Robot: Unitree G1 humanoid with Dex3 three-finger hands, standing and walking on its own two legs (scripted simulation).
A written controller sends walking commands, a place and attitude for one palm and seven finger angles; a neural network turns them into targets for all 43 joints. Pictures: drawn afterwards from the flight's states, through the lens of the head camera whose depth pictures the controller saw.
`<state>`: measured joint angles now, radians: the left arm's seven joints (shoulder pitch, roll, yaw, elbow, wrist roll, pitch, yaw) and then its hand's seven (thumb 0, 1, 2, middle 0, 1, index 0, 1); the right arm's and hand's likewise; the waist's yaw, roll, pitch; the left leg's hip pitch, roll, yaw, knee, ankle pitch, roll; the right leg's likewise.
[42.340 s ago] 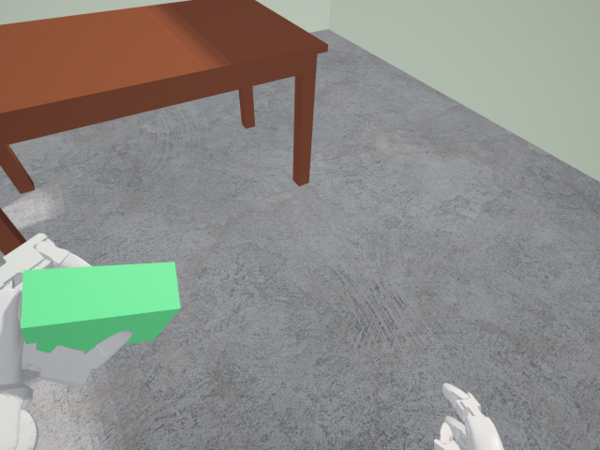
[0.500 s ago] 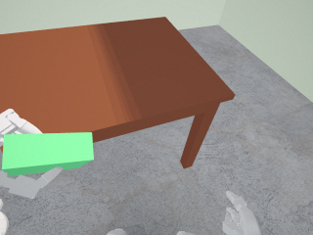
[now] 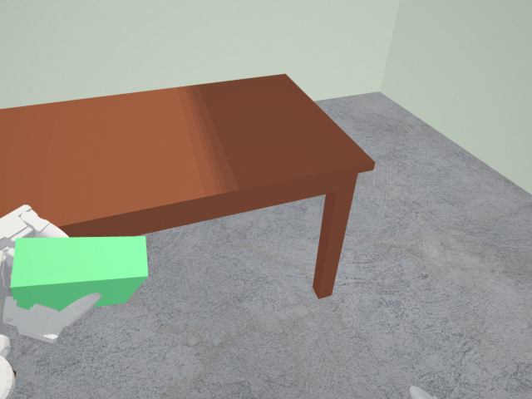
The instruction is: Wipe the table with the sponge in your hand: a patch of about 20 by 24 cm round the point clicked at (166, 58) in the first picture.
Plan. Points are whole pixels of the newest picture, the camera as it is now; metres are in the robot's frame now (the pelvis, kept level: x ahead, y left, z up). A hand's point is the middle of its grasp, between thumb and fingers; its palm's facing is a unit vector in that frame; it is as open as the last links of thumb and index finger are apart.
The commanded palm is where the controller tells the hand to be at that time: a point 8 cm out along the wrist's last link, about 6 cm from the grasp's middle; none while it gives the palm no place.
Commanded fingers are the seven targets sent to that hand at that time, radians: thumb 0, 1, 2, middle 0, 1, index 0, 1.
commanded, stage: stop stepping back and stand still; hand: left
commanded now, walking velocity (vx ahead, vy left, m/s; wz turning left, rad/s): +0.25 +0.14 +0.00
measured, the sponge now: (99, 275) +0.22 +0.21 +0.16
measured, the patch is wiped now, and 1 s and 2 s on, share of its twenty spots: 0.95 0.95 0.95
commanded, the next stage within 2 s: stand and wait in 0.70 s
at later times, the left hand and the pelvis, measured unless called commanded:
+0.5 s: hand (65, 345) +0.13 +0.20 +0.18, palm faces +0.42 -0.80 -0.43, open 9.3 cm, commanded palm +0.08 +0.23 +0.20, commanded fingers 0.00 0.10 1.30 -1.20 -1.60 -1.20 -1.60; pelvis -0.08 -0.05 +0.00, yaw +0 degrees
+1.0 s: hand (84, 338) +0.14 +0.19 +0.17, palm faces +0.41 -0.84 -0.36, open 9.3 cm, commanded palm +0.09 +0.23 +0.20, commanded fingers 0.00 0.10 1.30 -1.20 -1.60 -1.20 -1.60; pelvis -0.06 -0.05 +0.01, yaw +1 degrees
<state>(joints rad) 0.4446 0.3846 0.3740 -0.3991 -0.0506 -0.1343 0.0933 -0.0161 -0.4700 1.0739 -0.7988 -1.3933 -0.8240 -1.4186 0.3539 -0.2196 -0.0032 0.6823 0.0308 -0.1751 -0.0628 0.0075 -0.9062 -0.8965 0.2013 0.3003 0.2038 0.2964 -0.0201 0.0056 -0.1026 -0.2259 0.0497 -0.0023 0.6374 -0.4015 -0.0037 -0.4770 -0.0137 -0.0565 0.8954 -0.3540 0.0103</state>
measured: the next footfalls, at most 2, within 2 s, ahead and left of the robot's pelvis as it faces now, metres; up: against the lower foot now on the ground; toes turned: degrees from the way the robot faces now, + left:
right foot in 0.02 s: +0.09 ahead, -0.09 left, +0.00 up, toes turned -3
left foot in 0.28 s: -0.02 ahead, +0.09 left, +0.00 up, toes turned +2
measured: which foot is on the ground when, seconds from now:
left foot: down 0.00-0.02, up 0.04-0.26, down 0.28-1.00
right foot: up 0.00-0.00, down 0.02-0.28, up 0.30-0.48, down 0.50-1.00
